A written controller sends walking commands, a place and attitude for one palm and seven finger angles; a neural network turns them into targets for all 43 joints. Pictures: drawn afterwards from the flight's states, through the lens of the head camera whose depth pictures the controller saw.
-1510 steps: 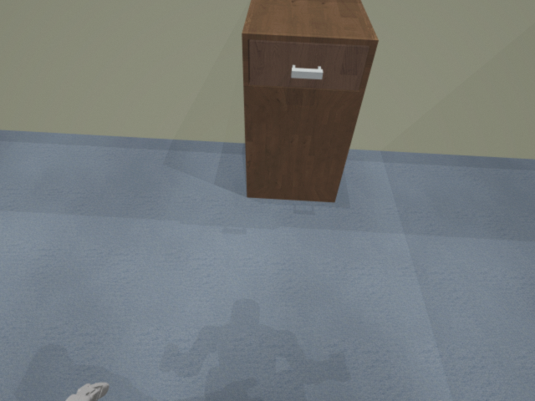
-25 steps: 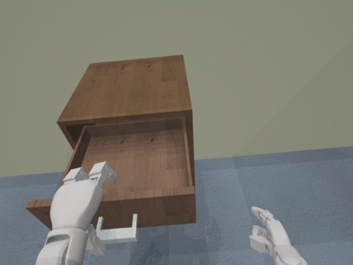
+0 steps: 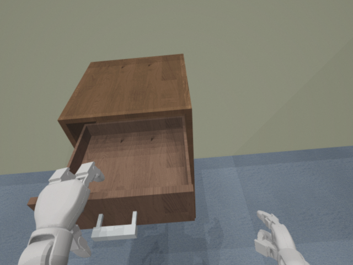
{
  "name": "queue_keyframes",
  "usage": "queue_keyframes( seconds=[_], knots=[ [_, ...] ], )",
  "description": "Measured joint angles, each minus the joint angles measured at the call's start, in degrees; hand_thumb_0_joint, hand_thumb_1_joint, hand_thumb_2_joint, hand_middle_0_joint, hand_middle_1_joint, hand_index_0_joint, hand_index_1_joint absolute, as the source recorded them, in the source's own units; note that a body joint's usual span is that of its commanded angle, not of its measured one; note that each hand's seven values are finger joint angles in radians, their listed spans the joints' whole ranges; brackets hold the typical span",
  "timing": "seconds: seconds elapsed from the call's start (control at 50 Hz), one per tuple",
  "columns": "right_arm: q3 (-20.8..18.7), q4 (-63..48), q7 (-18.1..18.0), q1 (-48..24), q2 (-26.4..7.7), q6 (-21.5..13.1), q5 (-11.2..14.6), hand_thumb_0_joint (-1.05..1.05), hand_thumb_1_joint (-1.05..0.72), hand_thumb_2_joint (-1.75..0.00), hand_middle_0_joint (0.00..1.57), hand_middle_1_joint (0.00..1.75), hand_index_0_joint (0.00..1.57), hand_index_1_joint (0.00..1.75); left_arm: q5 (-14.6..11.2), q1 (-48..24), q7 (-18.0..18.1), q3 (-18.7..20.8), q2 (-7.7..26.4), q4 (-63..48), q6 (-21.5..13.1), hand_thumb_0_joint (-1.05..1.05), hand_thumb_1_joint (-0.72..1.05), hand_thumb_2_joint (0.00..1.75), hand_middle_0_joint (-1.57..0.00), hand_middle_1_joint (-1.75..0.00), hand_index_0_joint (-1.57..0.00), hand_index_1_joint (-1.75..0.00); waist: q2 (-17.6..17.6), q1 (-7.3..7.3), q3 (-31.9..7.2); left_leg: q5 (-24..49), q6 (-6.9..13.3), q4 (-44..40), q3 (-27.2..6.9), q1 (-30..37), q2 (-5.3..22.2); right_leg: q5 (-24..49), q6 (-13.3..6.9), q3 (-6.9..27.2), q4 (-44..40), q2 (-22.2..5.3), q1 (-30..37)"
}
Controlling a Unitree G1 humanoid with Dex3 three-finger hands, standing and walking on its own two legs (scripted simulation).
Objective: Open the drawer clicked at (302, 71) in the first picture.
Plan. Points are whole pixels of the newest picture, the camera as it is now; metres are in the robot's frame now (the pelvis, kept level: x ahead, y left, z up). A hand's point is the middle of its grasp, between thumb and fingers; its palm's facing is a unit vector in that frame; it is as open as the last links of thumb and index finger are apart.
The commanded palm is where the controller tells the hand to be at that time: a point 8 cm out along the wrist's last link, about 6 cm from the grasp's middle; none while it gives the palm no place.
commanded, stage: draw the hand back to the body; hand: left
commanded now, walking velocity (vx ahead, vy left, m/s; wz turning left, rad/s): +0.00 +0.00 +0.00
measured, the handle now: (116, 224) +0.22 +0.22 -0.06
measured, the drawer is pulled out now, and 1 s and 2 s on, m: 0.30 0.30 0.30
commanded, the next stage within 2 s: step back with the hand held close in 1.14 s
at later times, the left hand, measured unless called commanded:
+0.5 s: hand (77, 183) +0.20 +0.22 +0.16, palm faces +0.37 -0.86 -0.35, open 12.5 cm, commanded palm +0.15 +0.26 +0.17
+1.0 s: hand (66, 180) +0.20 +0.25 +0.15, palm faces +0.42 -0.82 -0.39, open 8.2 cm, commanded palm +0.15 +0.28 +0.18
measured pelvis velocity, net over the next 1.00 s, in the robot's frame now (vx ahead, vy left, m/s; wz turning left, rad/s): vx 0.03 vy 0.00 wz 0.02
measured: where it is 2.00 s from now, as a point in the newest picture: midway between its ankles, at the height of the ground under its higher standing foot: outside the picture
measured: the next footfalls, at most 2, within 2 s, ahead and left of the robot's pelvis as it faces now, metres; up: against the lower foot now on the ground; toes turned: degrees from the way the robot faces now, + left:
none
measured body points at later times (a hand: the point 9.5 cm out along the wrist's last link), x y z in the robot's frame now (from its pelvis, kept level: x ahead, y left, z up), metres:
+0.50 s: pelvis +0.02 +0.00 +0.00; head +0.01 -0.01 +0.45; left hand +0.17 +0.27 +0.18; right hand +0.22 -0.20 -0.08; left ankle +0.01 +0.13 -0.74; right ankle -0.01 -0.10 -0.74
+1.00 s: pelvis +0.03 +0.00 +0.00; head +0.01 -0.02 +0.45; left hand +0.17 +0.29 +0.18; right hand +0.24 -0.20 -0.07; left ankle +0.01 +0.13 -0.74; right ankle -0.01 -0.10 -0.74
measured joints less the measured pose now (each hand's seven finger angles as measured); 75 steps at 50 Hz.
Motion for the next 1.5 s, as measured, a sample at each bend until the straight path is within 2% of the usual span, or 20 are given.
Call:
queue_keyframes(
  seconds=[0.16,0.2,0.22,0.24,0.26,0.28,0.32,0.38,0.44,0.52,0.7,0.88,1.06,1.26,1.38,1.5],
  knots=[
    [-0.2,0.2,-0.8,-0.1,-0.1,-0.8,-0.1,0.02,-0.91,-0.9,0.2,0.3,0.19,0.3,-0.8,0.0,0.4,3.0,1.2,-0.3,-2.0,-0.01,-0.49,0.3,-0.32,-1.2,-0.32,-1.2,-0.3,0.32,0.4,0.0,0.0,0.1,-0.3,-0.2,0.0,0.3,0.0,-0.3,-0.5,0.0,0.2],
    [0.0,-1.1,-1.5,0.1,0.4,-2.4,-0.1,0.02,-0.91,-0.9,0.2,0.3,0.19,0.3,-21.8,0.5,0.1,6.5,-1.8,-1.7,-5.4,-0.01,-0.49,0.3,-0.31,-1.2,-0.32,-1.2,-0.4,-0.69,1.9,-0.1,0.2,0.3,-0.6,0.5,-0.1,0.2,0.1,-0.6,-0.6,-0.1,1.1],
    [0.4,-1.8,-2.0,0.4,0.9,-4.0,-0.2,0.02,-0.91,-0.9,0.2,0.3,0.19,0.3,-29.8,1.2,0.0,7.9,-3.6,-2.1,-7.4,-0.01,-0.48,0.3,-0.31,-1.2,-0.32,-1.2,-0.8,-1.26,2.5,-0.2,0.2,0.4,-0.6,0.8,-0.1,0.1,0.2,-0.6,-0.5,-0.1,1.4],
    [0.9,-2.5,-2.5,0.9,1.5,-5.4,-0.3,0.02,-0.91,-0.9,0.2,0.3,0.2,0.3,-36.2,2.1,-0.2,8.9,-5.1,-2.5,-9.3,-0.01,-0.47,0.31,-0.31,-1.19,-0.32,-1.19,-1.3,-1.83,3.0,-0.3,0.1,0.4,-0.6,1.1,-0.1,0.0,0.1,-0.6,-0.5,0.0,1.7],
    [1.3,-3.2,-3.1,1.7,2.1,-6.6,-0.5,0.02,-0.91,-0.9,0.2,0.3,0.2,0.3,-41.2,3.0,-0.4,9.5,-6.0,-3.1,-10.7,-0.01,-0.46,0.31,-0.31,-1.18,-0.32,-1.18,-2.0,-2.3,3.3,-0.4,0.1,0.2,-0.6,1.4,0.0,-0.1,0.1,-0.6,-0.7,0.0,2.0],
    [1.7,-3.7,-3.7,2.5,2.6,-7.7,-0.7,0.02,-0.91,-0.9,0.2,0.3,0.2,0.3,-44.9,3.8,-0.5,10.0,-6.5,-3.9,-11.8,-0.01,-0.45,0.32,-0.31,-1.17,-0.32,-1.17,-2.7,-2.61,3.3,-0.5,0.0,0.1,-0.7,1.6,0.0,-0.1,0.1,-0.7,-1.0,0.0,2.3],
    [2.3,-4.0,-4.6,4.4,3.4,-9.6,-1.1,0.02,-0.91,-0.9,0.2,0.3,0.2,0.3,-49.5,4.9,-0.3,11.0,-6.4,-5.5,-13.8,-0.01,-0.41,0.33,-0.31,-1.15,-0.31,-1.15,-3.9,-2.94,3.1,-0.6,-0.2,-0.2,-0.9,2.1,0.2,-0.1,-0.1,-0.9,-1.6,0.2,3.0],
    [2.5,-3.3,-5.0,6.3,3.6,-11.2,-1.4,0.02,-0.91,-0.9,0.2,0.3,0.2,0.3,-52.8,5.1,0.2,13.7,-5.6,-7.0,-16.0,-0.01,-0.34,0.36,-0.3,-1.1,-0.31,-1.1,-4.6,-3.23,2.7,-1.0,-0.4,-0.3,-1.3,2.5,0.3,-0.2,-0.2,-1.2,-2.4,0.2,3.8],
    [2.0,-2.1,-4.7,7.2,3.1,-11.7,-1.3,0.02,-0.9,-0.9,0.2,0.3,0.2,0.3,-54.3,4.7,0.4,16.1,-5.8,-7.0,-17.4,-0.01,-0.25,0.4,-0.3,-1.05,-0.3,-1.04,-4.1,-3.43,2.6,-1.2,-0.3,-0.5,-1.3,2.7,0.1,-0.3,-0.1,-1.3,-2.8,0.1,4.2],
    [1.1,-0.8,-4.3,7.6,2.5,-11.5,-1.3,0.02,-0.9,-0.9,0.2,0.3,0.2,0.3,-55.2,5.1,0.0,17.2,-6.6,-6.3,-18.2,-0.01,-0.13,0.46,-0.28,-0.96,-0.28,-0.96,-3.4,-3.76,2.5,-1.0,0.0,-1.1,-1.2,2.5,-0.2,-0.4,0.2,-1.1,-3.0,-0.3,3.8],
    [-0.2,0.0,-4.9,7.5,2.1,-11.0,-0.9,0.02,-0.91,-0.9,0.2,0.3,0.2,0.3,-55.6,7.1,-0.2,19.0,-5.1,-5.4,-17.8,-0.01,0.18,0.59,-0.26,-0.77,-0.26,-0.76,-3.5,-3.95,1.7,-1.3,0.0,-1.5,-0.9,2.1,-0.1,-0.5,0.1,-0.9,-3.6,-0.2,3.3],
    [-0.8,-0.5,-4.9,5.8,2.0,-10.7,-0.5,0.02,-0.91,-0.9,0.2,0.3,0.2,0.3,-56.1,5.7,0.0,21.7,-4.8,-4.8,-18.0,0.0,0.49,0.72,-0.24,-0.56,-0.24,-0.56,-2.8,-3.61,0.8,-1.3,0.1,-1.7,-1.0,2.2,-0.2,-0.6,0.2,-1.0,-3.8,-0.3,3.5],
    [-0.4,-1.2,-4.7,5.5,2.3,-10.1,-0.5,0.02,-0.91,-0.9,0.2,0.3,0.2,0.3,-56.3,5.4,-0.4,20.8,-5.9,-3.8,-17.1,0.01,0.77,0.84,-0.21,-0.38,-0.22,-0.38,-2.9,-3.26,0.9,-0.9,0.0,-2.0,-1.3,2.2,-0.2,-0.4,0.1,-1.3,-3.9,-0.4,3.5],
    [-0.2,-0.9,-4.7,6.3,2.4,-10.2,-0.4,0.02,-0.91,-0.9,0.2,0.3,0.2,0.3,-56.5,5.5,-0.2,21.3,-5.4,-4.4,-17.5,0.01,0.87,0.89,-0.21,-0.31,-0.21,-0.31,-2.6,-3.4,1.0,-0.7,-0.2,-1.9,-1.4,2.2,0.0,-0.1,0.0,-1.5,-3.9,-0.2,3.6],
    [-0.3,-2.7,-4.0,6.1,1.5,-7.7,-0.2,0.02,-0.9,-0.9,0.2,0.3,0.2,0.3,-56.0,6.0,-0.5,24.6,-4.3,-4.9,-21.0,0.01,0.88,0.89,-0.21,-0.31,-0.21,-0.31,-2.4,-5.11,0.5,-0.3,-0.2,-0.3,-2.2,-2.5,0.4,1.4,0.1,-2.3,-4.8,0.3,0.2],
    [-2.1,-3.9,-4.0,5.3,0.3,-5.5,0.3,0.02,-0.91,-0.9,0.2,0.3,0.2,0.3,-55.8,9.7,-0.7,23.6,-4.1,-6.9,-21.8,0.01,0.89,0.9,-0.21,-0.3,-0.21,-0.3,-3.3,-6.36,1.2,0.9,0.4,-0.1,-1.4,-5.9,-0.1,2.3,0.8,-1.5,-4.0,-0.2,-3.7]
  ],
)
